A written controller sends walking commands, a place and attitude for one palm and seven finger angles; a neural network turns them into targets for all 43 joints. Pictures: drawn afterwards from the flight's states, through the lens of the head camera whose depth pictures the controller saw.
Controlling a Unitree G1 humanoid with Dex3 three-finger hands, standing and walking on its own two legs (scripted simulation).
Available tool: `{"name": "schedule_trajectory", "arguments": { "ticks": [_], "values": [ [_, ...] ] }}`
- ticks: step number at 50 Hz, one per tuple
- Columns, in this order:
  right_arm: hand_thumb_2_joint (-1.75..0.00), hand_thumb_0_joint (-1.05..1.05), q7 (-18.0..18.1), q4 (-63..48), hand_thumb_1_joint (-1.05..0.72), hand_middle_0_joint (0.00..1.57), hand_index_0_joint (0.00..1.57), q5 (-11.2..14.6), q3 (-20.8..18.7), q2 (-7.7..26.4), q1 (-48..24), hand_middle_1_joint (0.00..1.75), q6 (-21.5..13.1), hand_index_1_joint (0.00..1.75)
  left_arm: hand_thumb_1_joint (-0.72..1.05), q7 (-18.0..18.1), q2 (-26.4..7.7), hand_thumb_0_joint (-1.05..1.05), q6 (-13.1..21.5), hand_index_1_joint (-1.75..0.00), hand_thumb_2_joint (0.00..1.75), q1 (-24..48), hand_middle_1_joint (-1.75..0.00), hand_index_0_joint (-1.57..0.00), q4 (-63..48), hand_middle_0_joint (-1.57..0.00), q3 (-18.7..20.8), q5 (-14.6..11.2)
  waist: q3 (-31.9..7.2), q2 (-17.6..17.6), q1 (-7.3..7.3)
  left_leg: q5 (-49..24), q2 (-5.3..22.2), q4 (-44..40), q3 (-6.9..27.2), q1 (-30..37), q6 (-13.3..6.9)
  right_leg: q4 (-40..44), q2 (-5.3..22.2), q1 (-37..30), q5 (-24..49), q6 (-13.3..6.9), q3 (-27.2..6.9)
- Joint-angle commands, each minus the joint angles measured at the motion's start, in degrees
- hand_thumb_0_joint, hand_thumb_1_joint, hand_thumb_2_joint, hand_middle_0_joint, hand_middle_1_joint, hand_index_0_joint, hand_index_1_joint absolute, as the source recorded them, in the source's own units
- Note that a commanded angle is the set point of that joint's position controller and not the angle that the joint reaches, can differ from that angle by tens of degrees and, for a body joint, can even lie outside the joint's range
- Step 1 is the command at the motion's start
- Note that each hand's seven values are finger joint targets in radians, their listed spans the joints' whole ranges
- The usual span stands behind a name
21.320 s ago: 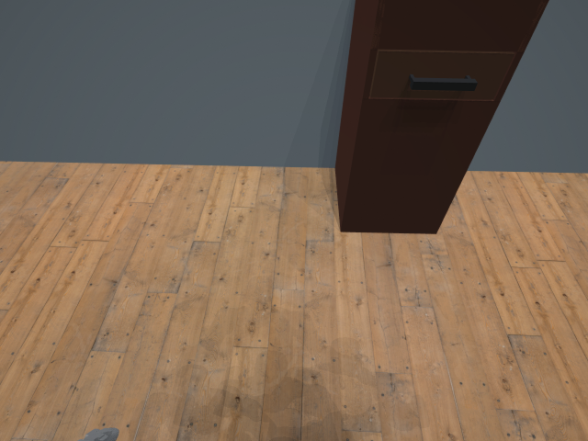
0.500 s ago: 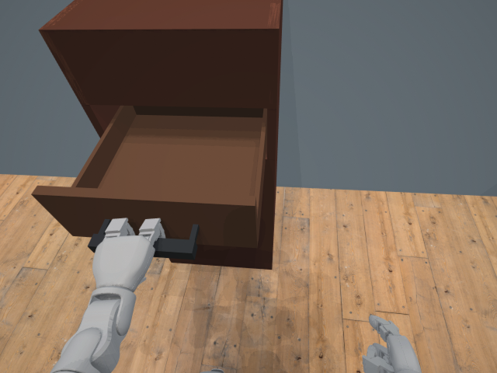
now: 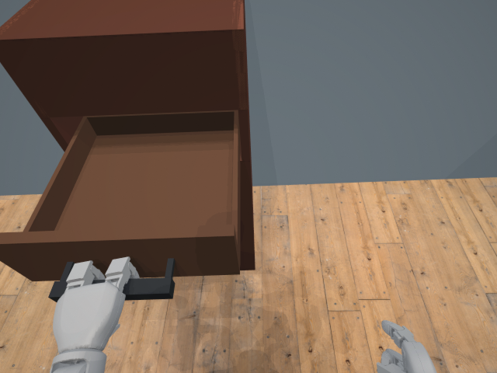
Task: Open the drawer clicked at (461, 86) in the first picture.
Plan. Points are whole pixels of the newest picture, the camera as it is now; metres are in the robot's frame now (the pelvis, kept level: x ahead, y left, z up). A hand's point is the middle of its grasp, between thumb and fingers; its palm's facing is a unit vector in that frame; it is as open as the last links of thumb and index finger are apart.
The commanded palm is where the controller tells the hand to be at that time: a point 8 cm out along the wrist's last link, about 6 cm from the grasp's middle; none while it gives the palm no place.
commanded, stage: pull the drawer open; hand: left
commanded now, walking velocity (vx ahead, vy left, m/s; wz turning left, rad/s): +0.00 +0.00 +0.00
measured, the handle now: (117, 277) +0.26 +0.23 +0.01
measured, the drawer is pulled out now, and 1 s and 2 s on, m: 0.30 0.30 0.30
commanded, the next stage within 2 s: open the thumb to release the handle in 0.18 s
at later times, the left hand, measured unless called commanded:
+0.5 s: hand (103, 315) +0.21 +0.24 -0.01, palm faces +0.02 -0.08 -1.00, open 6.7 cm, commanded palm +0.19 +0.24 +0.04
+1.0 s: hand (104, 318) +0.21 +0.24 -0.01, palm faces +0.02 -0.08 -1.00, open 13.7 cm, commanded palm +0.19 +0.23 +0.04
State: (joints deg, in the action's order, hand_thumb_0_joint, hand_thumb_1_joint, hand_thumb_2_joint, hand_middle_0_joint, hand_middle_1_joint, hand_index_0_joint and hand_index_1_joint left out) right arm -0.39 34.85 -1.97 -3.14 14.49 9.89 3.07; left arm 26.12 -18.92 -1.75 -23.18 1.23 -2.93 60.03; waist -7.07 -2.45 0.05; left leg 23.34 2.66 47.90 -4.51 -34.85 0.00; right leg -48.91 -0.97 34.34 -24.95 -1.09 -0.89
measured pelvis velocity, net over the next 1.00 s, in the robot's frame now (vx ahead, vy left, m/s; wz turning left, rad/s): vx -0.01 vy -0.01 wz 0.04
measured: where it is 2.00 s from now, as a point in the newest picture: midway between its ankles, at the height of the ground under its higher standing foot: outside the picture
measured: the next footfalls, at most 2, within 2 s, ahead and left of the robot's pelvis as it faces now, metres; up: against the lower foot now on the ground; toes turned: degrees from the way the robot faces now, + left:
none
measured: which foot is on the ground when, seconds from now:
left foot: down 0.00-1.00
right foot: down 0.00-1.00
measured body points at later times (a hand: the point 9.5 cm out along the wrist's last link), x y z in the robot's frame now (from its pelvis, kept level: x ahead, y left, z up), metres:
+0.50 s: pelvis +0.02 +0.00 -0.01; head +0.07 -0.02 +0.44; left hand +0.20 +0.24 +0.04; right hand +0.24 -0.20 -0.12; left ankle +0.00 +0.12 -0.70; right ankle -0.01 -0.11 -0.70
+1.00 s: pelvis -0.01 -0.01 +0.00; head +0.03 -0.03 +0.44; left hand +0.20 +0.24 +0.04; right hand +0.20 -0.23 -0.11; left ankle +0.00 +0.12 -0.70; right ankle -0.01 -0.11 -0.70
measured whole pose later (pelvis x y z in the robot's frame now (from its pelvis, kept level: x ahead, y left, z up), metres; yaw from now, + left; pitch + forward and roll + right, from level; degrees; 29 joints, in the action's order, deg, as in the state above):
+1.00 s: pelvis -0.01 -0.01 +0.00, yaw +2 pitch +9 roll +0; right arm 1.4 35.7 -2.4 -2.1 13.7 7.3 2.9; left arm 25.3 -18.7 -2.1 -17.2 5.2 -3.6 60.7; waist -6.6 -3.1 2.5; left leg 23.5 1.9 49.8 -1.9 -35.7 0.3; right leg -50.4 -0.3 34.0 -25.9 -1.5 1.5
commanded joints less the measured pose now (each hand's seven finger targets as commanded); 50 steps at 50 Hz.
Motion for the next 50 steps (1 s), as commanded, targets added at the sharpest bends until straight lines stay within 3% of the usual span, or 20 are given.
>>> {"name": "schedule_trajectory", "arguments": {
  "ticks": [1,9,13,14,15,17,21,26,34,36,40,41,43,44,49,50],
  "values": [
    [-0.90,0.00,-0.89,-10.12,-0.90,0.20,0.20,-0.16,-1.33,4.93,-8.88,0.30,-2.45,0.30,0.90,3.77,-6.30,0.00,0.69,-1.35,0.90,-12.96,-1.35,-0.40,-13.82,-0.40,4.05,-0.36,-10.06,2.03,4.49,-19.76,-3.13,-2.97,2.77,8.43,-1.12,4.39,-1.63,-3.36,20.60,-1.62,1.61],
    [-0.90,0.00,-1.89,-11.47,-0.90,0.20,0.20,-0.29,-0.24,4.40,-8.65,0.30,-2.13,0.30,0.90,3.92,-6.80,0.00,0.30,-1.35,0.90,-16.33,-1.35,-0.40,-18.34,-0.40,4.41,0.16,-13.15,-0.80,5.16,-30.85,-2.47,0.06,4.03,10.79,-0.70,0.99,-2.00,-2.42,27.27,-1.55,1.13],
    [-0.90,0.00,-2.48,-11.83,-0.90,0.20,0.20,-0.28,0.09,4.06,-8.29,0.30,-2.12,0.30,0.90,3.42,-6.10,0.00,0.29,-1.35,0.90,-17.76,-1.35,-0.40,-19.56,-0.40,3.40,0.29,-12.85,0.68,4.77,-33.18,-2.12,1.15,4.36,11.08,-0.83,0.33,-1.91,-1.65,28.87,-1.03,1.36],
    [-0.90,0.00,-1.07,-9.03,-0.90,0.20,0.20,-0.95,0.07,5.09,-8.17,0.30,-1.06,0.30,0.90,3.90,-9.88,0.00,-0.10,-1.35,0.90,2.48,-1.35,-0.40,-17.25,-0.40,5.93,1.85,-11.13,1.68,0.68,-28.57,-2.25,1.89,4.83,9.57,-0.60,0.80,-1.66,1.91,27.06,-0.85,1.40],
    [-0.90,0.00,-0.47,-9.73,-0.90,0.20,0.20,-1.64,-0.24,4.59,-8.08,0.30,-1.30,0.30,0.83,4.58,-10.14,0.00,0.20,-1.34,0.87,3.29,-1.34,-0.40,-18.12,-0.40,7.59,2.53,-12.78,0.07,2.90,-26.18,-2.80,1.50,4.41,10.28,-0.67,1.02,-1.77,0.87,26.12,-1.01,1.09],
    [-0.90,0.00,-0.06,-9.79,-0.90,0.20,0.20,-1.14,-0.16,3.93,-7.43,0.30,-2.01,0.30,0.69,4.77,-7.73,0.00,0.12,-1.33,0.81,-1.89,-1.33,-0.38,-14.01,-0.38,5.99,2.35,-14.59,0.68,3.32,-27.39,-3.02,1.73,3.98,11.11,-0.77,1.09,-1.90,-0.36,27.04,-1.07,1.51],
    [-0.90,0.00,0.71,-9.04,-0.90,0.20,0.20,-0.54,-0.37,3.97,-7.87,0.30,-2.00,0.30,0.41,3.57,-7.72,0.00,-0.83,-1.30,0.69,-1.33,-1.30,-0.36,-13.86,-0.36,4.68,0.96,-15.61,2.70,3.12,-27.77,-3.26,0.90,3.62,11.41,-1.04,2.47,-1.41,-3.89,30.11,-0.66,1.38],
    [-0.90,0.00,1.48,-8.16,-0.90,0.20,0.20,-0.46,0.06,4.08,-8.71,0.30,-1.99,0.30,0.06,1.57,-7.57,0.00,-0.53,-1.26,0.54,0.64,-1.26,-0.34,-11.06,-0.34,3.34,1.03,-11.75,3.61,2.75,-22.24,-3.75,-0.84,3.36,9.50,-1.29,4.47,-1.16,-4.60,27.51,-0.54,1.35],
    [-0.90,0.00,2.18,-7.64,-0.90,0.20,0.20,-0.33,-0.38,4.39,-8.80,0.30,-2.35,0.30,-0.50,1.25,-9.16,0.00,1.24,-1.20,0.30,2.03,-1.20,-0.30,-8.40,-0.30,5.48,0.17,-10.70,3.48,3.12,-16.76,-4.35,-2.42,3.13,8.25,-1.29,6.28,-0.97,-5.60,23.68,-0.85,0.89],
    [-0.90,0.00,2.33,-7.37,-0.90,0.20,0.20,-0.24,-0.56,4.26,-9.15,0.30,-2.34,0.30,-0.50,1.48,-9.12,0.00,1.50,-1.20,0.30,3.96,-1.20,-0.30,-7.43,-0.30,5.47,0.55,-8.99,3.30,2.94,-14.41,-4.44,-2.68,3.05,7.55,-1.38,6.80,-1.03,-4.32,20.83,-0.83,0.70],
    [-0.90,0.00,2.38,-7.31,-0.90,0.20,0.20,-0.53,-0.45,4.45,-9.43,0.30,-2.43,0.30,-0.50,2.13,-10.37,0.00,2.01,-1.20,0.30,7.03,-1.20,-0.30,-8.25,-0.30,6.43,0.89,-11.02,1.77,3.36,-13.69,-4.49,-2.99,2.89,8.15,-1.26,6.85,-0.87,-3.90,18.51,-0.94,0.35],
    [-0.90,0.00,2.40,-7.41,-0.90,0.20,0.20,-0.16,-0.93,4.20,-8.96,0.30,-2.52,0.30,-0.50,2.05,-8.71,0.00,1.67,-1.20,0.30,4.89,-1.20,-0.30,-6.71,-0.30,5.24,0.71,-9.53,1.54,3.26,-13.62,-4.49,-3.14,2.88,8.11,-1.34,7.09,-1.09,-4.05,18.47,-1.09,0.88],
    [-0.90,0.00,2.39,-7.27,-0.90,0.20,0.20,-0.11,-0.95,4.38,-9.17,0.30,-2.54,0.30,-0.50,2.08,-8.95,0.00,1.68,-1.20,0.30,7.72,-1.20,-0.30,-7.00,-0.30,4.90,0.69,-9.03,1.56,2.80,-12.45,-4.39,-3.40,3.10,8.00,-1.30,7.31,-1.09,-3.16,16.45,-1.07,1.04],
    [-0.90,0.00,2.14,-7.75,-0.90,0.20,0.20,-0.23,-0.86,4.44,-9.24,0.30,-2.56,0.30,-0.50,1.85,-6.93,0.00,1.39,-1.20,0.30,7.15,-1.20,-0.30,-8.34,-0.30,2.69,0.48,-9.83,0.66,2.77,-13.06,-4.31,-3.70,3.23,8.85,-1.24,7.37,-1.14,-3.44,16.18,-1.27,1.32],
    [-0.90,0.00,2.42,-7.46,-0.90,0.20,0.20,-0.20,-0.79,4.67,-9.29,0.30,-2.51,0.30,-0.50,1.54,-7.53,0.00,0.79,-1.20,0.30,12.13,-1.20,-0.30,-6.93,-0.30,2.26,1.09,-9.16,1.87,2.09,-10.84,-4.21,-4.06,3.24,8.70,-1.35,8.10,-1.01,-2.22,13.38,-1.13,1.36],
    [-0.90,0.00,2.48,-7.55,-0.90,0.20,0.20,-0.45,-0.34,4.45,-9.49,0.30,-2.63,0.30,-0.50,1.73,-8.36,0.00,1.01,-1.20,0.30,12.50,-1.20,-0.30,-7.02,-0.30,2.81,1.30,-9.67,2.98,2.58,-10.44,-4.33,-3.90,3.04,8.42,-1.46,8.21,-0.79,-2.21,13.00,-0.88,0.91]
  ]
}}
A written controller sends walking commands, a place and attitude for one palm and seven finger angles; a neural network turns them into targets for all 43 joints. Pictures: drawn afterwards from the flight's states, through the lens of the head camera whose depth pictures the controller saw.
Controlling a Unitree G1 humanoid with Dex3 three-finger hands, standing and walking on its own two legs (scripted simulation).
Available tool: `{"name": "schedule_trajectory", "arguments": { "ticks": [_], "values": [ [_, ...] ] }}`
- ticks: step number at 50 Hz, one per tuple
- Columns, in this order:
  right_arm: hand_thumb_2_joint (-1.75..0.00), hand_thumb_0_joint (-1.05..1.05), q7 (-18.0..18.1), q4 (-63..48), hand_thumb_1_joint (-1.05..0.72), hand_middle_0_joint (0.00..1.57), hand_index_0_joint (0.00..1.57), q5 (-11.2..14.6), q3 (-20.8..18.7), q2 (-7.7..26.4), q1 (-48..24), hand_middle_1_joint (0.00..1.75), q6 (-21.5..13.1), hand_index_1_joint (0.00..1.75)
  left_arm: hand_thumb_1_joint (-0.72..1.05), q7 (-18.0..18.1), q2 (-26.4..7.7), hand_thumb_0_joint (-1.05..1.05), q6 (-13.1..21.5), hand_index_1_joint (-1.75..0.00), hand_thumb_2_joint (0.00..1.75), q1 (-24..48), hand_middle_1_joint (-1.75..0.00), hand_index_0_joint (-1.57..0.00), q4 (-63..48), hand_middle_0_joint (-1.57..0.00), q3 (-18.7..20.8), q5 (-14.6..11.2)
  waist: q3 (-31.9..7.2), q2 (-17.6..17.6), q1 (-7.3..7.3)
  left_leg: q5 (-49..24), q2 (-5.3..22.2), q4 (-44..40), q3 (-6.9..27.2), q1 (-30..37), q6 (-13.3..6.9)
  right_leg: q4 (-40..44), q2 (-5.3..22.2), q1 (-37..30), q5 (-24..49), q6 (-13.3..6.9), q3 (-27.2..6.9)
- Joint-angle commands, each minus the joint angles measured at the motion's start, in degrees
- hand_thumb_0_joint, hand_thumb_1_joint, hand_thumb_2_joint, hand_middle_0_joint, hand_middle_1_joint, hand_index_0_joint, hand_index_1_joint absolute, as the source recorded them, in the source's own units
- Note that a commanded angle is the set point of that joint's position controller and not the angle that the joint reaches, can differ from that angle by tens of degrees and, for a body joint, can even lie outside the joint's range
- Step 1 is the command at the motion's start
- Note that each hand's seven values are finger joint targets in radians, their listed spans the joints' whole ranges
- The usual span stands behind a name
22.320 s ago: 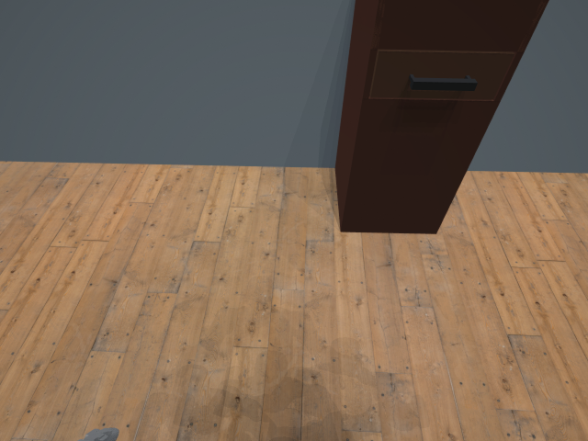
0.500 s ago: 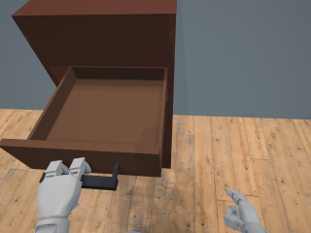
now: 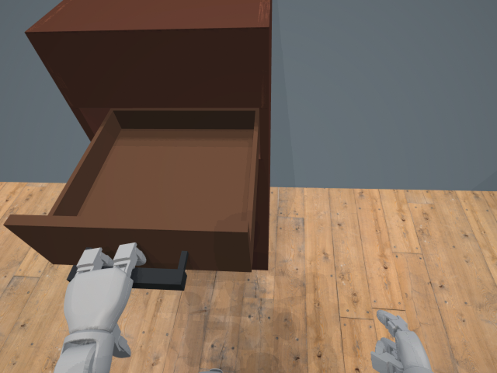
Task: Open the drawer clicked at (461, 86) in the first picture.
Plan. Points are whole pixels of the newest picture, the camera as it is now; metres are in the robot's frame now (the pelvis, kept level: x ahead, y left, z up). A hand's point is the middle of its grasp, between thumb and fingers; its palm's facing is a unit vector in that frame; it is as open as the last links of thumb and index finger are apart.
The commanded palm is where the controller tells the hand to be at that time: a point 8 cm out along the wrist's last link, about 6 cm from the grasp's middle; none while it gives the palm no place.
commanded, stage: lift the hand off the handle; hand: left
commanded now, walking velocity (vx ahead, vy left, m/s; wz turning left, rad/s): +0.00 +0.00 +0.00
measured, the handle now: (132, 265) +0.28 +0.23 +0.01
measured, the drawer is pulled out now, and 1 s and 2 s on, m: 0.30 0.30 0.30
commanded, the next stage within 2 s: draw the hand back to the body in 1.48 s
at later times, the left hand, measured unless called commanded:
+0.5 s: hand (115, 291) +0.23 +0.24 +0.02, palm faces +0.01 -0.09 -1.00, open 13.3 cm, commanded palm +0.22 +0.23 +0.10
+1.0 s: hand (89, 267) +0.23 +0.24 +0.10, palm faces +0.08 -0.10 -0.99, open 13.7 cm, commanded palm +0.20 +0.23 +0.17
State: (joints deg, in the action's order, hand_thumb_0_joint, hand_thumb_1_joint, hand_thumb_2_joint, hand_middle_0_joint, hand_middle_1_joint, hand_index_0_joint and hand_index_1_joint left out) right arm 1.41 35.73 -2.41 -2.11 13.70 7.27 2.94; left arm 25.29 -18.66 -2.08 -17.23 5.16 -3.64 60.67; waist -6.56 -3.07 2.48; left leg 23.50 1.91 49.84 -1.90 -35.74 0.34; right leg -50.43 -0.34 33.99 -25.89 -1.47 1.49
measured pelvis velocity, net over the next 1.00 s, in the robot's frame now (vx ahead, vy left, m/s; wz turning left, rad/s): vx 0.00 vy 0.00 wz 0.01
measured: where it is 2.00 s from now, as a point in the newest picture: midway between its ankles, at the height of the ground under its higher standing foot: outside the picture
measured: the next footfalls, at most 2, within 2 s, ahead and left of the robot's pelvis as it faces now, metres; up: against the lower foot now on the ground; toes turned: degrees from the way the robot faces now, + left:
none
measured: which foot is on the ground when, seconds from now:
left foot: down 0.00-1.00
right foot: down 0.00-1.00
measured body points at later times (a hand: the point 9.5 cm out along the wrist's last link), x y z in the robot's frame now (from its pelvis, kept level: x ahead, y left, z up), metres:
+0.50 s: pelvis -0.01 +0.00 +0.01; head +0.02 -0.02 +0.46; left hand +0.22 +0.24 +0.07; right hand +0.19 -0.22 -0.10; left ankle +0.01 +0.12 -0.70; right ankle -0.01 -0.10 -0.70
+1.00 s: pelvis +0.00 +0.00 +0.04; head +0.00 -0.04 +0.48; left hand +0.22 +0.24 +0.16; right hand +0.23 -0.20 -0.06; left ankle +0.01 +0.12 -0.70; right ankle -0.01 -0.10 -0.70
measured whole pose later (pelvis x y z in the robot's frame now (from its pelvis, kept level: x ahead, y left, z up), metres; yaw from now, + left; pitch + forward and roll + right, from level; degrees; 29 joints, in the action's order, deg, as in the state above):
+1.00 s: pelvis +0.00 +0.00 +0.04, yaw +0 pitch +0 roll +0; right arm 2.1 36.9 -0.6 0.8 13.3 3.9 4.2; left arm 10.2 -23.6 -5.9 -13.8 -8.8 -5.2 55.1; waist -1.9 -5.1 6.2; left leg 16.1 0.9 32.3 -2.1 -16.6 0.1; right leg -33.5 0.1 15.1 -18.8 -1.0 1.4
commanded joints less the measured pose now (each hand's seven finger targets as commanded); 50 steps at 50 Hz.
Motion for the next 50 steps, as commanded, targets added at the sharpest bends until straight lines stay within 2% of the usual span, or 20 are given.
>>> {"name": "schedule_trajectory", "arguments": {
  "ticks": [1,2,4,7,10,12,14,18,20,22,24,27,31,35,37,39,41,44,46,50],
  "values": [
    [-0.90,0.00,0.91,-7.95,-0.90,0.20,0.20,0.31,-1.76,5.18,-6.71,0.30,-2.40,0.30,-0.50,2.55,-9.51,0.00,1.26,-1.20,0.30,6.14,-1.20,-0.30,-9.33,-0.30,4.67,0.88,-9.21,3.10,0.30,-10.30,-3.59,-6.23,0.55,8.94,-1.70,9.73,-1.68,-2.27,13.91,-0.73,-1.29],
    [-0.90,0.00,0.87,-8.08,-0.90,0.20,0.20,0.01,-1.36,5.25,-6.98,0.30,-2.46,0.30,-0.50,2.66,-8.65,0.00,1.30,-1.20,0.30,7.15,-1.20,-0.30,-10.04,-0.30,3.70,1.05,-10.67,2.68,0.43,-10.74,-3.69,-5.96,0.38,9.37,-1.73,9.52,-1.50,-2.11,14.19,-0.63,-1.46],
    [-0.90,0.00,1.12,-7.50,-0.90,0.20,0.20,0.38,-1.55,5.30,-6.75,0.30,-2.23,0.30,-0.50,2.70,-9.56,0.00,0.93,-1.20,0.30,8.39,-1.20,-0.30,-8.01,-0.30,4.77,0.96,-9.41,2.55,0.13,-10.50,-3.58,-6.44,0.61,9.19,-1.62,9.97,-1.74,-2.44,14.00,-0.80,-1.20],
    [-0.90,0.00,1.48,-7.06,-0.90,0.20,0.20,0.42,-1.15,5.11,-6.92,0.30,-2.36,0.30,-0.50,2.83,-8.78,0.00,0.77,-1.20,0.30,13.82,-1.20,-0.30,-6.35,-0.30,3.23,1.21,-8.37,3.31,-0.43,-8.43,-3.71,-6.55,0.54,8.74,-1.77,10.52,-1.55,-0.84,11.36,-0.42,-1.12],
    [-0.90,0.00,1.97,-6.75,-0.90,0.20,0.20,0.64,-1.17,5.12,-6.54,0.30,-2.32,0.30,-0.50,2.54,-9.77,0.00,0.59,-1.20,0.30,18.21,-1.20,-0.30,-6.91,-0.30,3.07,0.99,-10.90,2.09,-0.45,-8.74,-3.66,-7.12,0.58,10.59,-1.86,10.97,-1.57,-1.82,10.94,-0.48,-1.12],
    [-0.90,0.00,2.26,-6.90,-0.90,0.20,0.20,0.74,-1.20,4.86,-6.73,0.30,-2.48,0.30,-0.50,2.39,-9.68,0.00,0.33,-1.20,0.30,19.17,-1.20,-0.30,-8.47,-0.30,2.51,0.52,-12.59,1.46,-0.19,-9.68,-3.71,-7.71,0.60,12.47,-1.96,11.44,-1.56,-3.15,11.69,-0.48,-1.06],
    [-0.90,0.00,2.77,-6.39,-0.90,0.20,0.20,1.08,-1.14,5.13,-6.76,0.30,-2.39,0.30,-0.50,1.70,-11.61,0.00,-0.07,-1.20,0.30,21.06,-1.20,-0.30,-8.29,-0.30,3.92,-0.36,-11.71,2.52,-0.39,-9.66,-3.74,-8.60,0.83,12.79,-1.93,12.49,-1.63,-4.71,11.72,-0.48,-1.20],
    [-0.90,0.00,3.20,-6.43,-0.90,0.20,0.20,1.28,-0.97,4.68,-7.43,0.30,-3.07,0.30,-0.50,0.70,-11.81,0.00,1.01,-1.20,0.30,22.41,-1.20,-0.30,-11.20,-0.30,3.91,-1.73,-11.03,1.35,-0.17,-10.45,-3.64,-10.23,0.86,14.93,-2.02,13.79,-1.47,-5.93,12.13,-0.34,-0.99],
    [-0.90,0.00,3.26,-6.93,-0.90,0.20,0.20,1.04,-0.75,4.58,-7.65,0.30,-3.38,0.30,-0.50,0.59,-12.59,0.00,1.88,-1.20,0.30,21.51,-1.20,-0.30,-14.07,-0.30,4.82,-1.85,-12.36,0.86,0.52,-11.86,-3.63,-10.64,0.81,16.19,-1.99,13.84,-1.39,-6.88,12.86,-0.39,-0.97],
    [-0.90,0.00,2.95,-6.96,-0.90,0.20,0.20,1.03,-0.75,4.40,-7.65,0.30,-3.73,0.30,-0.50,0.47,-10.71,0.00,2.22,-1.20,0.30,21.02,-1.20,-0.30,-15.30,-0.30,3.32,-1.97,-11.14,0.58,0.28,-12.68,-3.47,-11.33,0.98,16.94,-1.78,14.02,-1.50,-6.63,13.08,-0.47,-0.35],
    [-0.90,0.00,2.68,-6.91,-0.90,0.20,0.20,1.23,-0.90,4.58,-8.05,0.30,-3.75,0.30,-0.50,0.08,-11.46,0.00,1.79,-1.20,0.30,19.64,-1.20,-0.30,-15.01,-0.30,4.19,-2.19,-10.11,0.58,0.55,-12.94,-3.34,-12.20,1.06,17.33,-1.61,14.99,-1.59,-7.64,12.94,-0.63,-0.44],
    [-0.90,0.00,2.28,-6.81,-0.90,0.20,0.20,1.35,-0.62,4.50,-8.52,0.30,-3.72,0.30,-0.50,-0.86,-10.33,0.00,0.69,-1.20,0.30,21.22,-1.20,-0.30,-15.69,-0.30,2.14,-1.89,-8.91,0.76,0.30,-12.09,-3.26,-13.58,1.14,18.11,-1.60,15.74,-1.43,-7.66,11.78,-0.45,-0.17],
    [-0.90,0.00,2.45,-7.13,-0.90,0.20,0.20,1.57,-0.65,4.56,-9.49,0.30,-3.25,0.30,-0.50,-2.66,-13.26,0.00,-0.24,-1.20,0.30,19.15,-1.20,-0.30,-19.41,-0.30,4.82,-2.79,-10.54,0.99,1.72,-15.14,-3.34,-15.05,0.82,20.32,-1.65,17.00,-1.40,-11.96,15.22,-0.51,-0.66],
    [-0.90,0.00,2.06,-7.34,-0.90,0.20,0.20,1.75,0.08,4.39,-10.41,0.30,-3.01,0.30,-0.50,-4.95,-12.26,0.00,-0.87,-1.20,0.30,18.16,-1.20,-0.30,-20.87,-0.30,3.51,-3.34,-7.32,1.59,1.65,-15.13,-3.21,-16.73,0.79,21.07,-1.66,18.71,-1.17,-12.53,14.78,-0.23,-0.66],
    [-0.90,0.00,1.92,-7.49,-0.90,0.20,0.20,1.68,0.00,4.43,-10.76,0.30,-2.85,0.30,-0.50,-6.02,-13.60,0.00,-1.15,-1.20,0.30,15.48,-1.20,-0.30,-21.88,-0.30,4.91,-3.41,-7.61,0.98,2.60,-16.65,-3.33,-17.54,0.56,21.94,-1.62,19.33,-1.25,-14.40,16.53,-0.29,-0.92],
    [-0.90,0.00,1.57,-7.83,-0.90,0.20,0.20,1.84,0.09,4.36,-11.32,0.30,-2.50,0.30,-0.50,-7.43,-12.42,0.00,-1.70,-1.20,0.30,13.45,-1.20,-0.30,-23.83,-0.30,4.19,-4.19,-7.61,0.25,2.77,-18.41,-3.17,-18.40,0.67,23.11,-1.40,20.01,-1.27,-16.07,17.91,-0.47,-0.86],
    [-0.90,0.00,1.49,-7.38,-0.90,0.20,0.20,1.89,0.27,4.41,-11.40,0.30,-2.19,0.30,-0.50,-8.66,-13.17,0.00,-2.08,-1.20,0.30,14.29,-1.20,-0.30,-23.79,-0.30,4.48,-4.48,-5.68,1.81,2.55,-17.37,-3.19,-19.26,0.58,23.14,-1.55,21.16,-1.20,-16.26,17.26,-0.15,-1.01],
    [-0.90,0.00,1.20,-7.93,-0.90,0.20,0.20,1.97,0.76,4.45,-12.32,0.30,-1.66,0.30,-0.50,-10.61,-14.41,0.00,-3.19,-1.20,0.30,10.91,-1.20,-0.30,-24.16,-0.30,6.04,-4.76,-4.61,2.37,3.44,-18.96,-3.19,-20.21,0.53,23.83,-1.52,22.49,-1.21,-18.30,19.06,-0.28,-1.46],
    [-0.90,0.00,1.15,-7.40,-0.90,0.20,0.20,2.18,0.98,4.51,-12.50,0.30,-1.12,0.30,-0.50,-12.33,-14.38,0.00,-3.71,-1.20,0.30,12.48,-1.20,-0.30,-23.69,-0.30,5.31,-5.25,-2.19,3.47,2.96,-17.95,-3.28,-21.35,0.31,23.50,-1.61,23.64,-1.05,-18.52,18.48,0.06,-1.37],
    [-0.90,0.00,1.09,-8.02,-0.90,0.20,0.20,1.99,1.61,4.53,-13.05,0.30,-1.14,0.30,-0.50,-14.94,-16.10,0.00,-3.17,-1.20,0.30,13.21,-1.20,-0.30,-27.39,-0.30,6.30,-5.85,-4.29,1.51,3.53,-19.98,-3.45,-21.95,0.12,25.84,-1.93,24.49,-0.49,-21.10,20.42,0.15,-1.47]
  ]
}}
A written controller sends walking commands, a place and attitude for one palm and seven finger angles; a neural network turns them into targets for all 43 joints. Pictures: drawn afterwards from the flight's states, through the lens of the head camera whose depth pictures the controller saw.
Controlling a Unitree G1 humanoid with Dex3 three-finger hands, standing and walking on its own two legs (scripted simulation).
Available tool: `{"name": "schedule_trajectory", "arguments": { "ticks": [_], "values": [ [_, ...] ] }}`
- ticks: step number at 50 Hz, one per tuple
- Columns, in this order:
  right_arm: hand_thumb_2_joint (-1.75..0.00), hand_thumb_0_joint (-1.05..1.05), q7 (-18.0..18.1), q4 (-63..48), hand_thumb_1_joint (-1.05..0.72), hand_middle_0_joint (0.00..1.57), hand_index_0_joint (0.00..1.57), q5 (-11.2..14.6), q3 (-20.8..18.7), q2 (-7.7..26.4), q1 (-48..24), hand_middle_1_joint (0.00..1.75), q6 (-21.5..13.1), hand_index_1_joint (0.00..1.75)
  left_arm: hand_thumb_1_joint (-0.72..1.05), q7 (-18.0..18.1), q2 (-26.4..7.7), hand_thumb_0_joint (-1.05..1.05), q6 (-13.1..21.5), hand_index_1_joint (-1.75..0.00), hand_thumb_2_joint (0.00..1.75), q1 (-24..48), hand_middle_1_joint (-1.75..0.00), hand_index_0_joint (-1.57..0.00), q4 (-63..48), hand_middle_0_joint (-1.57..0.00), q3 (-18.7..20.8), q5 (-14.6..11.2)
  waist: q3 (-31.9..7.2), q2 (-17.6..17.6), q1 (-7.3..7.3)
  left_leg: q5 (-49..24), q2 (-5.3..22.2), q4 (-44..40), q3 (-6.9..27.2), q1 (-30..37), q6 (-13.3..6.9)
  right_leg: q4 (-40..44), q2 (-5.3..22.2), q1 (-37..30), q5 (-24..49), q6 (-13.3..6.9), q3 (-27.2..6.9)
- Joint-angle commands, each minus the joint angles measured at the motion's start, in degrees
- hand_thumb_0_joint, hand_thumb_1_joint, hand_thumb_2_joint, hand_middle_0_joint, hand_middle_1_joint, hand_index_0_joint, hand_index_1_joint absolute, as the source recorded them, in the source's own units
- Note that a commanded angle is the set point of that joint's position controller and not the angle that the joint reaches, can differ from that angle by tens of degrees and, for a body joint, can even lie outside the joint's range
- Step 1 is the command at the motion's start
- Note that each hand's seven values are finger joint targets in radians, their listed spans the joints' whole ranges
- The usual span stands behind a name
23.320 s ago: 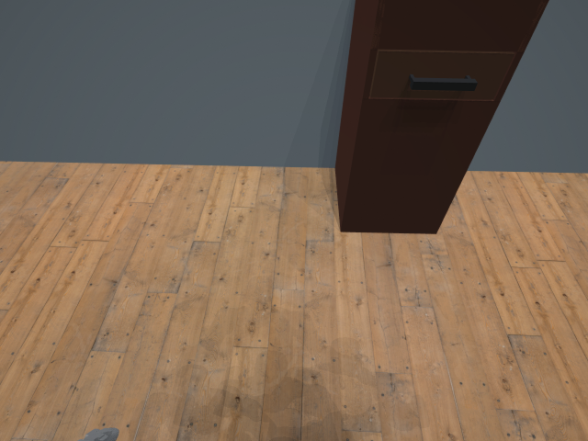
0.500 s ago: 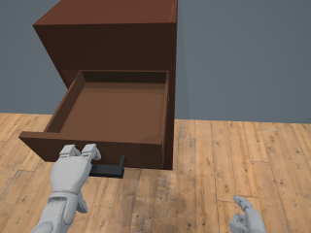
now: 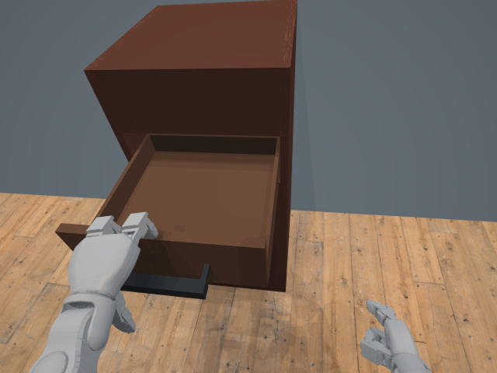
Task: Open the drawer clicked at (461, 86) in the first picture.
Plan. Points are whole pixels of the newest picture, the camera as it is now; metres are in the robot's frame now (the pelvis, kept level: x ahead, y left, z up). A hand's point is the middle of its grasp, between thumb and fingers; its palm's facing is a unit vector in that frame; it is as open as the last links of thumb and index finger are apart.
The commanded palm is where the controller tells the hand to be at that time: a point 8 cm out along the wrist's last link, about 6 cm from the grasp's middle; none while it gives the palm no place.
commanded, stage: lift the hand off the handle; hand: left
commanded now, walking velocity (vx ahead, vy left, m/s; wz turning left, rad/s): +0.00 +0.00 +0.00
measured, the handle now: (160, 274) +0.28 +0.22 -0.02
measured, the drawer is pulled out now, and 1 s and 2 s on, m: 0.30 0.30 0.30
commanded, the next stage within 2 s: draw the hand back to the body in 0.48 s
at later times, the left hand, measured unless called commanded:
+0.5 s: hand (113, 244) +0.24 +0.23 +0.13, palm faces +0.11 -0.10 -0.99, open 13.9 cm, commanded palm +0.21 +0.22 +0.18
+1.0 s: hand (98, 265) +0.21 +0.25 +0.12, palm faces +0.06 -0.10 -0.99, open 13.9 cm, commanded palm +0.18 +0.24 +0.18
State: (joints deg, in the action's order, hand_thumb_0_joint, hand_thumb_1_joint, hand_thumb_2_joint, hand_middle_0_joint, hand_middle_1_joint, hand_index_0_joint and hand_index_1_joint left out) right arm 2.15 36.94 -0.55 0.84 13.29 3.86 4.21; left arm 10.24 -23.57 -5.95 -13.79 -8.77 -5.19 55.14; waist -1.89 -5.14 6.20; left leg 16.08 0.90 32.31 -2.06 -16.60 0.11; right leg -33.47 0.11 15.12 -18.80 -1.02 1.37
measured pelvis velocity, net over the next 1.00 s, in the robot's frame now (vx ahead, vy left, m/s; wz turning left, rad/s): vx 0.00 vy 0.00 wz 0.01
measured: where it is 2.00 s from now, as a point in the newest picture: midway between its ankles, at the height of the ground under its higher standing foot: outside the picture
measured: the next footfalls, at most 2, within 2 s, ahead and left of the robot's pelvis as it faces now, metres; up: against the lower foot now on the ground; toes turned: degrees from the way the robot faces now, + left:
none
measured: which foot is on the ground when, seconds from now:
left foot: down 0.00-1.00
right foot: down 0.00-1.00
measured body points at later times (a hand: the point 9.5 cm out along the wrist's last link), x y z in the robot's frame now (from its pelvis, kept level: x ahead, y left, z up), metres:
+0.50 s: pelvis +0.00 +0.00 +0.01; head +0.00 -0.05 +0.46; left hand +0.23 +0.23 +0.18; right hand +0.24 -0.19 -0.09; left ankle +0.01 +0.12 -0.73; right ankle -0.01 -0.11 -0.73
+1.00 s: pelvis +0.00 +0.00 +0.01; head +0.00 -0.04 +0.46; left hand +0.20 +0.25 +0.17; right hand +0.24 -0.20 -0.09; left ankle +0.01 +0.12 -0.73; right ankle -0.01 -0.11 -0.73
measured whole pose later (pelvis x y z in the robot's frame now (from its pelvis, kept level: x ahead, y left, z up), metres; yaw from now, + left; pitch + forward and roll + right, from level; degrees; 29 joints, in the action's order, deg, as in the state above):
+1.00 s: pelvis +0.00 +0.00 +0.01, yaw +1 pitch -1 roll +0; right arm 0.7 34.6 0.5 1.7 14.9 4.5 4.0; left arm 0.9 -29.3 -3.7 -19.3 -21.4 2.2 47.9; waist 0.2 -6.6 6.3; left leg 13.8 0.8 27.1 -1.4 -11.9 0.1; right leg -27.1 0.0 9.7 -16.1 -0.8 2.1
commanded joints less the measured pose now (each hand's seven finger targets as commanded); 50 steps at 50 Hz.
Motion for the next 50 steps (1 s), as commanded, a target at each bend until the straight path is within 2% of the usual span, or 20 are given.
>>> {"name": "schedule_trajectory", "arguments": {
  "ticks": [1,4,10,14,15,16,18,19,20,22,24,25,26,34,38,39,41,44,47,50],
  "values": [
    [-0.90,0.00,0.34,-9.00,-0.90,0.20,0.20,0.10,-1.69,4.93,-9.65,0.30,-2.32,0.30,-0.50,-0.48,-11.14,0.00,1.10,-1.20,0.30,9.15,-1.20,-0.30,-14.33,-0.30,7.98,-1.05,-8.14,3.13,-0.21,-13.13,-2.46,-5.02,0.40,7.24,-1.62,8.18,-1.04,-2.87,14.47,-0.34,-1.48],
    [-0.90,0.00,0.34,-9.56,-0.90,0.20,0.20,0.23,-1.51,5.32,-10.34,0.30,-2.38,0.30,-0.50,-1.76,-13.57,0.00,2.14,-1.20,0.30,6.61,-1.20,-0.30,-16.20,-0.30,11.30,-2.40,-8.55,2.85,0.28,-14.78,-2.41,-5.13,0.66,8.18,-1.61,8.87,-1.11,-4.43,16.73,-0.40,-2.00],
    [-0.90,0.00,-0.40,-9.27,-0.90,0.20,0.20,0.29,-1.21,4.98,-9.81,0.30,-2.77,0.30,-0.50,-2.94,-10.77,0.00,3.03,-1.20,0.30,10.60,-1.20,-0.30,-18.51,-0.30,8.01,-2.79,-7.88,3.30,-0.53,-14.92,-2.14,-6.17,0.79,9.15,-1.53,9.75,-0.75,-3.44,14.40,-0.15,-0.49],
    [-0.90,0.00,-0.52,-9.88,-0.90,0.20,0.20,0.84,-1.31,5.34,-11.66,0.30,-2.54,0.30,-0.50,-3.28,-14.91,0.00,1.87,-1.20,0.30,11.53,-1.20,-0.30,-20.95,-0.30,11.73,-2.99,-9.51,1.55,0.62,-16.35,-2.04,-7.24,1.17,10.24,-1.29,10.28,-0.98,-6.47,16.10,-0.64,-1.35],
    [-0.90,0.00,-0.81,-9.70,-0.90,0.20,0.20,0.51,-0.77,4.83,-10.69,0.30,-2.56,0.30,-0.50,-3.84,-12.28,0.00,1.45,-1.20,0.30,12.50,-1.20,-0.30,-20.54,-0.30,8.61,-2.67,-10.08,2.45,0.39,-16.99,-2.23,-7.28,0.82,10.33,-1.56,9.92,-0.45,-6.47,16.54,-0.32,-0.43],
    [-0.90,0.00,-0.71,-8.82,-0.90,0.20,0.20,0.86,-1.25,5.19,-10.97,0.30,-1.99,0.30,-0.50,-4.12,-14.09,0.00,0.98,-1.20,0.30,12.77,-1.20,-0.30,-19.22,-0.30,10.41,-3.23,-7.82,2.89,-0.09,-16.90,-2.03,-8.08,0.93,10.03,-1.32,10.67,-0.89,-6.35,16.59,-0.41,-0.65],
    [-0.90,0.00,-0.97,-9.74,-0.90,0.20,0.20,0.92,-1.12,5.39,-11.26,0.30,-1.95,0.30,-0.50,-4.96,-14.25,0.00,0.31,-1.20,0.30,13.07,-1.20,-0.30,-20.99,-0.30,10.24,-3.81,-8.84,3.06,0.53,-17.55,-2.21,-8.44,0.83,10.51,-1.45,10.66,-0.66,-7.60,17.74,-0.12,-0.43],
    [-0.90,0.00,-1.06,-10.10,-0.90,0.20,0.20,1.38,-0.87,5.70,-12.46,0.30,-2.11,0.30,-0.50,-5.31,-16.94,0.00,-0.12,-1.20,0.30,12.51,-1.20,-0.30,-21.33,-0.30,13.45,-5.24,-9.02,2.02,0.72,-16.84,-1.91,-8.37,0.93,10.15,-1.26,10.68,-0.80,-8.63,17.73,-0.39,-1.13],
    [-0.90,0.00,-1.31,-9.92,-0.90,0.20,0.20,0.94,-0.41,5.22,-11.44,0.30,-1.94,0.30,-0.50,-6.04,-14.85,0.00,-0.79,-1.20,0.30,11.23,-1.20,-0.30,-19.02,-0.30,11.50,-4.32,-9.48,3.75,0.99,-17.33,-2.24,-8.37,0.65,9.57,-1.41,10.30,-0.41,-8.78,17.68,-0.16,-0.48],
    [-0.90,0.00,-1.41,-9.48,-0.90,0.20,0.20,1.40,-0.79,5.91,-11.08,0.30,-1.06,0.30,-0.50,-7.49,-12.41,0.00,-1.65,-1.20,0.30,10.12,-1.20,-0.30,-16.24,-0.30,9.26,-5.04,-5.28,5.85,0.00,-16.28,-1.99,-9.29,0.27,8.70,-1.33,11.42,-0.74,-7.00,16.95,0.26,-0.20],
    [-0.90,0.00,-1.67,-10.72,-0.90,0.20,0.20,1.93,-0.70,6.02,-12.48,0.30,-1.52,0.30,-0.50,-8.38,-13.78,0.00,-1.47,-1.20,0.30,9.67,-1.20,-0.30,-18.79,-0.30,10.86,-6.56,-6.01,4.11,0.05,-15.40,-1.70,-9.05,0.43,8.91,-1.25,11.31,-0.93,-7.74,16.50,-0.01,-0.76],
    [-0.90,0.00,-1.93,-11.05,-0.90,0.20,0.20,1.42,-0.29,5.68,-11.63,0.30,-1.63,0.30,-0.50,-8.92,-12.45,0.00,-1.01,-1.20,0.30,10.03,-1.20,-0.30,-20.14,-0.30,8.89,-5.60,-7.82,4.04,0.43,-15.86,-2.03,-9.04,0.37,9.26,-1.50,10.94,-0.49,-8.02,16.12,0.06,-0.15],
    [-0.90,0.00,-1.70,-10.32,-0.90,0.20,0.20,1.32,-0.72,5.85,-11.46,0.30,-1.41,0.30,-0.50,-8.83,-13.40,0.00,-0.45,-1.20,0.30,9.76,-1.20,-0.30,-19.86,-0.30,9.83,-5.52,-7.02,5.52,-0.05,-15.89,-1.89,-9.41,0.56,9.34,-1.44,11.19,-0.72,-7.84,16.27,0.05,-0.10],
    [-0.90,0.00,-1.71,-11.25,-0.90,0.20,0.20,1.26,-0.90,5.69,-11.68,0.30,-2.69,0.30,-0.50,-5.21,-15.26,0.00,3.02,-1.20,0.30,8.36,-1.20,-0.30,-23.85,-0.30,13.92,-5.09,-7.46,0.43,0.64,-14.38,-1.55,-8.26,1.06,9.91,-1.08,11.56,-0.99,-5.56,12.81,-0.79,-0.79],
    [-0.90,0.00,-1.47,-10.75,-0.90,0.20,0.20,1.10,-1.42,5.82,-10.03,0.30,-2.71,0.30,-0.50,-4.36,-15.92,0.00,2.78,-1.20,0.30,8.25,-1.20,-0.30,-22.04,-0.30,14.20,-4.72,-8.46,2.83,0.73,-14.73,-1.65,-8.13,0.64,10.12,-1.32,11.43,-0.45,-5.82,13.60,-0.40,-0.56],
    [-0.90,0.00,-1.51,-11.13,-0.90,0.20,0.20,1.50,-1.14,5.97,-11.55,0.30,-2.90,0.30,-0.50,-4.41,-17.29,0.00,2.25,-1.20,0.30,6.27,-1.20,-0.30,-22.09,-0.30,16.12,-5.66,-7.79,1.46,0.83,-13.96,-1.54,-8.06,0.87,9.56,-1.15,11.48,-0.68,-6.22,13.28,-0.71,-1.22],
    [-0.90,0.00,-1.36,-10.59,-0.90,0.20,0.20,1.44,-1.18,5.88,-10.72,0.30,-2.55,0.30,-0.50,-5.18,-16.37,0.00,1.89,-1.20,0.30,6.05,-1.20,-0.30,-20.24,-0.30,14.82,-5.75,-6.32,3.78,0.10,-13.77,-1.59,-8.30,0.67,8.77,-1.27,11.59,-0.35,-5.59,13.19,-0.31,-0.54],
    [-0.90,0.00,-1.22,-11.86,-0.90,0.20,0.20,1.77,-1.06,6.38,-11.55,0.30,-3.10,0.30,-0.50,-6.40,-17.13,0.00,2.35,-1.20,0.30,4.52,-1.20,-0.30,-23.63,-0.30,15.41,-7.24,-7.28,1.69,-0.03,-13.74,-1.39,-7.79,0.67,9.58,-1.27,11.36,-0.34,-5.94,14.00,-0.29,-0.91],
    [-0.90,0.00,-1.07,-12.30,-0.90,0.20,0.20,1.14,-1.17,6.32,-9.57,0.30,-2.97,0.30,-0.50,-7.28,-15.28,0.00,3.43,-1.20,0.30,1.66,-1.20,-0.30,-24.43,-0.30,13.65,-7.25,-6.41,3.21,-0.06,-14.09,-1.55,-7.48,0.43,9.50,-1.56,11.34,-0.06,-4.76,14.11,0.18,0.16],
    [-0.90,0.00,-1.06,-12.59,-0.90,0.20,0.20,1.12,-0.81,6.17,-9.17,0.30,-3.29,0.30,-0.50,-6.80,-17.25,0.00,4.52,-1.20,0.30,1.77,-1.20,-0.30,-25.41,-0.30,16.30,-7.07,-6.41,2.35,0.14,-12.78,-1.18,-7.10,0.86,8.91,-1.29,11.28,0.02,-3.80,11.71,-0.12,0.15]
  ]
}}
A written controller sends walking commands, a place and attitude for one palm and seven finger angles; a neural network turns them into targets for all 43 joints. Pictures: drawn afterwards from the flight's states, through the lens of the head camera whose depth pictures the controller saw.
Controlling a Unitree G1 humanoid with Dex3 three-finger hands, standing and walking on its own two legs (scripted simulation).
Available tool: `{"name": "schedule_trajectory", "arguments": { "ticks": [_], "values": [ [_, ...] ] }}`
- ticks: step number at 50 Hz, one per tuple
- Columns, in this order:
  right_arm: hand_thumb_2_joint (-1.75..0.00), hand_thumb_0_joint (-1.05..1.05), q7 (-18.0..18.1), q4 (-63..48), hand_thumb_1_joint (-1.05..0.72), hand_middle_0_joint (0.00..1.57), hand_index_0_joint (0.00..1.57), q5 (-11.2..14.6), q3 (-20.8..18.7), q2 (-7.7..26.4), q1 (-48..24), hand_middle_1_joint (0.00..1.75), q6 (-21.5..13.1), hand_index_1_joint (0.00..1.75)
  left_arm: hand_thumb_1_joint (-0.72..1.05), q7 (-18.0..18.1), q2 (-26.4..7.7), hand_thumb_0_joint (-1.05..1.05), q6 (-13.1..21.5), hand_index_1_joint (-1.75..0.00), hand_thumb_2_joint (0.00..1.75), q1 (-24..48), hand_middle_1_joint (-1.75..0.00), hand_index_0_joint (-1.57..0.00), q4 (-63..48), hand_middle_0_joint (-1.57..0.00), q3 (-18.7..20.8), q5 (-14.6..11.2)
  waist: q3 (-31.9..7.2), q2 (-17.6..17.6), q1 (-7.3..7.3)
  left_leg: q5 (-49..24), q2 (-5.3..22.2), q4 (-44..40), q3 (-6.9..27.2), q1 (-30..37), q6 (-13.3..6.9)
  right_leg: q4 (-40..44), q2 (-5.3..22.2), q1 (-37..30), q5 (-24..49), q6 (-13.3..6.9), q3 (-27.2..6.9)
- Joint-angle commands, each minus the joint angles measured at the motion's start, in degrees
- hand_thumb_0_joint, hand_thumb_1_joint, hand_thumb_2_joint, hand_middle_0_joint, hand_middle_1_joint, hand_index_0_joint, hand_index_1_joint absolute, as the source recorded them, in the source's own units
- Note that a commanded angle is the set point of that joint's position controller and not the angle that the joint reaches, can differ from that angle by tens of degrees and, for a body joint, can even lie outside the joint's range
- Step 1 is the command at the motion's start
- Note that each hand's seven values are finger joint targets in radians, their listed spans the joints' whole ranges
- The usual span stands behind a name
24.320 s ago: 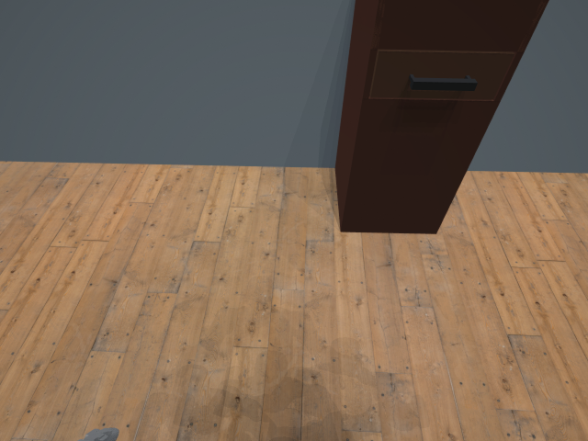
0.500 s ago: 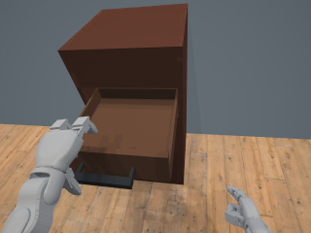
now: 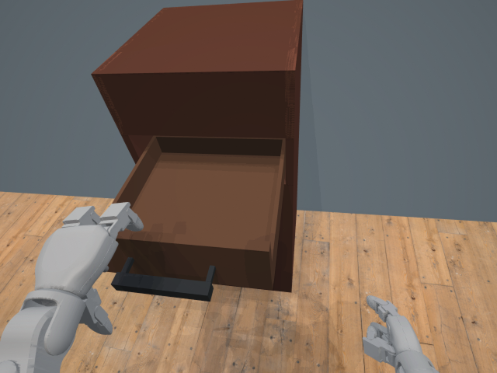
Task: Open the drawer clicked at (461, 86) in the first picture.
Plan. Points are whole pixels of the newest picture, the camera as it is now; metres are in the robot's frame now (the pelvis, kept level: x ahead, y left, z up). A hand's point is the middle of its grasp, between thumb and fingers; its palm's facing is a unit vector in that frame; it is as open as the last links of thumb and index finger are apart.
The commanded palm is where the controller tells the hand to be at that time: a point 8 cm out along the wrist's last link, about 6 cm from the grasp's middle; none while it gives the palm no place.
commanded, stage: draw the hand back to the body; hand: left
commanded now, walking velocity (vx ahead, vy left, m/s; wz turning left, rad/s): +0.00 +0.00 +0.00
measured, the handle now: (166, 276) +0.28 +0.22 -0.03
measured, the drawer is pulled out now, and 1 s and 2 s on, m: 0.30 0.30 0.30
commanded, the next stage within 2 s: step back with the hand held close in 1.18 s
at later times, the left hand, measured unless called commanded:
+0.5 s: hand (114, 244) +0.22 +0.21 +0.16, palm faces +0.34 -0.87 -0.35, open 12.8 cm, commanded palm +0.17 +0.26 +0.18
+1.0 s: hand (95, 260) +0.20 +0.23 +0.15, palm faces +0.41 -0.81 -0.42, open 8.5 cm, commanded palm +0.16 +0.27 +0.18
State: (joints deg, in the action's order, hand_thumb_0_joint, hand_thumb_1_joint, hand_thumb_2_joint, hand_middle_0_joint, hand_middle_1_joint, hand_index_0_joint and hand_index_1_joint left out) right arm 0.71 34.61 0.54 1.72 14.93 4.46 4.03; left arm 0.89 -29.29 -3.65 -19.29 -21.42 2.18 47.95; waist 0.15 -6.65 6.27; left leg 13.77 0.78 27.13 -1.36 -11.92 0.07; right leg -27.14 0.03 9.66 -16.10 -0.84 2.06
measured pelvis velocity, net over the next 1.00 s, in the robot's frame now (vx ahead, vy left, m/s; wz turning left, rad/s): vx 0.03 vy -0.01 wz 0.00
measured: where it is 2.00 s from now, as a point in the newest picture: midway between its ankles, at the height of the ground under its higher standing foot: outside the picture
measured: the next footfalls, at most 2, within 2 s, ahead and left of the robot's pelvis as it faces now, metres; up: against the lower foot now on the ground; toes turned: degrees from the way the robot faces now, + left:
none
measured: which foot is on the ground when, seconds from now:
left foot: down 0.00-1.00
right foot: down 0.00-1.00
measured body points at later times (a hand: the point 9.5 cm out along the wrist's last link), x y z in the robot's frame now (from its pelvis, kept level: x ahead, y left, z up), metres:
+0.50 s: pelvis +0.02 +0.00 +0.00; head +0.02 -0.02 +0.45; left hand +0.20 +0.26 +0.18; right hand +0.21 -0.21 -0.08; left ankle +0.01 +0.12 -0.74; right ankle -0.02 -0.11 -0.74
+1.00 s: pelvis +0.03 -0.01 +0.00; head +0.02 -0.04 +0.45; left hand +0.17 +0.27 +0.18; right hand +0.23 -0.22 -0.08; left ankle +0.01 +0.12 -0.74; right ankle -0.02 -0.11 -0.74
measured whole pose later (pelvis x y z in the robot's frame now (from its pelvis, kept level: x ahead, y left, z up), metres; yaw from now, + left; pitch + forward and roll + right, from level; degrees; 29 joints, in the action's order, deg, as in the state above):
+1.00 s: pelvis +0.03 -0.01 +0.00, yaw +0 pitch -2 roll +0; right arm 4.4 35.4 0.7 0.5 12.3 9.0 -6.9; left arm 6.6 -18.0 5.3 -32.5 -27.0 16.0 -3.5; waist 0.6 -4.5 4.0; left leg 15.8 1.6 26.2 -0.9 -7.9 0.9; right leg -24.8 -0.8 5.0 -17.5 -1.4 2.5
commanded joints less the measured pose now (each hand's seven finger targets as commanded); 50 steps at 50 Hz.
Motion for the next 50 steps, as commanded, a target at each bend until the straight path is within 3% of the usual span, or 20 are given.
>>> {"name": "schedule_trajectory", "arguments": {
  "ticks": [1,5,8,9,10,11,12,14,15,19,20,25,29,30,33,35,37,40,47,50],
  "values": [
    [-0.90,0.00,0.56,-9.92,-0.90,0.20,0.20,0.04,-1.98,4.48,-9.82,0.30,-3.01,0.30,-0.50,2.91,-11.49,0.00,2.50,-1.20,0.30,5.63,-1.20,-0.30,-11.64,-0.30,9.49,-0.04,-7.73,5.06,-0.11,-10.62,-0.92,-2.02,0.18,4.43,-1.25,5.08,0.05,1.88,9.31,-0.27,-0.59],
    [-0.90,0.00,0.40,-10.70,-0.90,0.20,0.20,-0.02,-2.05,4.57,-9.05,0.30,-3.27,0.30,-0.50,4.00,-12.68,0.00,3.45,-1.20,0.30,4.67,-1.20,-0.30,-14.15,-0.30,11.41,-0.13,-9.82,2.36,0.36,-11.32,-0.73,-1.14,0.05,4.81,-1.19,4.41,0.23,1.89,9.76,-0.47,-0.60],
    [-0.90,0.00,0.41,-11.03,-0.90,0.20,0.20,0.00,-2.57,4.85,-8.55,0.30,-3.05,0.30,-0.50,4.44,-12.65,0.00,3.63,-1.20,0.30,1.01,-1.20,-0.30,-14.13,-0.30,12.30,-0.80,-9.41,4.71,0.26,-12.95,-0.64,-0.59,-0.08,4.62,-1.16,3.92,0.49,1.84,12.88,-0.11,-0.49],
    [-0.90,0.00,0.36,-11.42,-0.90,0.20,0.20,0.57,-2.34,4.98,-10.03,0.30,-3.38,0.30,-0.50,4.44,-13.56,0.00,3.34,-1.20,0.30,-0.22,-1.20,-0.30,-14.35,-0.30,13.75,-1.71,-8.65,3.49,0.15,-11.96,-0.47,-0.50,0.24,3.93,-0.92,3.96,0.13,1.95,12.26,-0.44,-1.29],
    [-0.90,0.00,1.49,-13.36,-0.90,0.20,0.20,0.98,-2.06,0.18,-4.25,0.30,-7.40,0.30,-0.47,4.42,10.41,0.00,7.01,-1.18,0.32,5.32,-1.18,-0.30,-14.12,-0.30,8.34,-42.52,-5.03,7.39,-6.38,-8.03,1.24,-0.92,-0.63,10.03,-2.45,4.28,-0.72,1.55,10.65,-0.40,1.21],
    [-0.90,0.00,2.50,-11.93,-0.90,0.20,0.20,0.62,-1.89,2.22,-3.96,0.30,-9.80,0.30,-0.43,5.40,3.56,0.00,8.87,-1.15,0.33,2.01,-1.15,-0.29,-11.60,-0.29,12.06,-44.16,-4.75,10.02,-4.89,-6.38,2.03,-1.94,0.27,9.26,-2.10,4.00,-0.36,1.39,8.14,-0.12,0.89],
    [-0.90,0.00,3.70,-11.47,-0.90,0.20,0.20,0.24,-1.80,2.67,-3.55,0.30,-10.40,0.30,-0.40,6.11,1.82,0.00,10.07,-1.13,0.34,-0.57,-1.13,-0.29,-13.06,-0.29,15.46,-47.70,-4.77,10.79,-3.81,-6.77,1.54,-2.85,0.05,9.11,-1.92,5.62,-0.29,0.32,8.09,0.07,1.32],
    [-0.90,0.00,4.84,-10.26,-0.90,0.20,0.20,-0.21,-1.50,2.73,-3.96,0.30,-12.90,0.30,-0.32,7.24,-0.94,0.00,12.33,-1.09,0.37,1.89,-1.09,-0.29,-17.88,-0.29,17.76,-49.52,-5.15,7.22,-3.36,-6.59,1.34,-3.42,-0.08,9.27,-1.45,6.12,0.70,-0.37,7.37,0.35,0.45],
    [-0.90,0.00,4.97,-10.33,-0.90,0.20,0.20,-0.51,-1.28,2.33,-3.26,0.30,-13.79,0.30,-0.29,7.34,1.51,0.00,13.11,-1.07,0.39,1.96,-1.07,-0.29,-18.62,-0.29,15.94,-49.57,-5.92,5.10,-3.26,-7.13,1.02,-3.76,-0.29,9.26,-1.52,6.28,0.91,-0.95,8.11,0.10,0.61],
    [-0.90,0.00,4.58,-8.64,-0.90,0.20,0.20,-0.61,-1.54,2.42,-2.68,0.30,-15.59,0.30,-0.15,7.52,1.61,0.00,13.55,-0.98,0.45,-2.44,-0.98,-0.27,-17.51,-0.27,17.34,-50.40,-1.24,1.58,-2.78,-10.74,1.30,-4.36,-0.37,7.02,-0.87,6.94,1.24,-1.49,11.68,-0.33,0.44],
    [-0.90,0.00,4.33,-8.62,-0.90,0.20,0.20,-0.59,-1.53,2.35,-2.18,0.30,-15.62,0.30,-0.12,7.27,2.94,0.00,13.67,-0.95,0.47,-3.42,-0.95,-0.27,-17.67,-0.27,16.28,-50.63,-1.99,0.20,-2.98,-11.09,1.28,-4.54,-0.46,7.40,-0.78,6.72,1.30,-1.93,12.20,-0.38,0.62],
    [-0.90,0.00,3.70,-8.38,-0.90,0.20,0.20,-0.41,-2.39,2.37,-2.10,0.30,-15.61,0.30,0.06,6.74,2.32,0.00,13.76,-0.84,0.54,-7.99,-0.84,-0.26,-17.92,-0.26,18.45,-51.33,-4.05,3.59,-2.68,-16.78,1.74,-3.54,-0.69,7.73,-0.85,5.79,1.34,-3.71,18.51,-0.17,0.83],
    [-0.90,0.00,3.45,-8.34,-0.90,0.20,0.20,-0.06,-3.03,2.61,-2.25,0.30,-15.28,0.30,0.20,6.35,2.49,0.00,13.54,-0.75,0.60,-9.70,-0.75,-0.25,-19.30,-0.25,18.55,-51.43,-5.81,2.95,-2.85,-20.85,1.88,-2.51,-0.98,8.66,-0.84,5.31,1.41,-3.81,22.06,0.07,0.71],
    [-0.90,0.00,3.38,-8.19,-0.90,0.20,0.20,0.07,-3.10,2.66,-1.71,0.30,-15.07,0.30,0.23,6.36,2.76,0.00,13.49,-0.73,0.62,-10.13,-0.73,-0.25,-19.18,-0.25,18.37,-51.47,-6.01,2.16,-3.11,-20.62,2.00,-2.59,-0.91,8.79,-0.71,5.12,1.52,-3.47,21.29,0.20,0.91],
    [-0.90,0.00,3.48,-8.25,-0.90,0.20,0.20,0.19,-3.51,2.69,-1.58,0.30,-14.74,0.30,0.34,6.63,1.93,0.00,13.48,-0.66,0.66,-11.51,-0.66,-0.24,-19.77,-0.24,19.44,-51.44,-7.42,4.83,-2.94,-21.73,2.08,-2.19,-0.90,9.17,-0.85,4.64,1.57,-3.60,22.59,0.44,1.04],
    [-0.90,0.00,3.61,-7.99,-0.90,0.20,0.20,0.24,-3.50,2.66,-1.82,0.30,-14.48,0.30,0.41,6.68,2.08,0.00,13.31,-0.62,0.69,-11.38,-0.62,-0.24,-19.09,-0.24,19.43,-51.43,-6.03,3.69,-3.20,-20.23,1.86,-2.26,-1.07,8.86,-0.82,5.27,1.57,-2.74,21.69,0.40,0.96],
    [-0.90,0.00,3.83,-7.99,-0.90,0.20,0.20,0.33,-3.57,2.54,-2.04,0.30,-14.16,0.30,0.48,6.88,1.61,0.00,13.23,-0.57,0.72,-11.34,-0.57,-0.23,-17.94,-0.23,20.33,-51.60,-5.17,6.39,-3.03,-18.34,1.75,-2.42,-0.98,8.18,-0.95,5.40,1.52,-2.36,20.87,0.50,1.03],
    [-0.90,0.00,4.11,-7.94,-0.90,0.20,0.20,0.35,-3.50,2.50,-2.08,0.30,-13.89,0.30,0.58,6.96,1.64,0.00,13.22,-0.50,0.76,-10.57,-0.50,-0.22,-17.98,-0.22,20.34,-51.60,-4.56,4.29,-3.23,-16.61,1.58,-2.52,-1.07,8.33,-0.88,5.91,1.55,-1.69,19.06,0.44,0.87],
    [-0.90,0.00,4.16,-8.15,-0.90,0.20,0.20,0.37,-3.29,2.41,-2.48,0.30,-13.75,0.30,0.83,6.85,1.98,0.00,13.05,-0.34,0.87,-10.11,-0.34,-0.21,-17.26,-0.21,20.10,-51.78,-3.58,5.20,-3.15,-14.76,1.49,-2.59,-0.96,8.31,-1.07,6.37,1.50,-0.88,17.63,0.53,0.74],
    [-0.90,0.00,4.12,-8.07,-0.90,0.20,0.20,0.24,-3.16,2.46,-2.48,0.30,-14.02,0.30,0.90,7.02,1.51,0.00,12.93,-0.30,0.90,-9.37,-0.30,-0.20,-17.80,-0.20,20.22,-51.71,-3.81,2.84,-3.11,-14.06,1.30,-2.73,-0.89,8.45,-0.98,6.81,1.58,-1.05,16.71,0.34,0.42]
  ]
}}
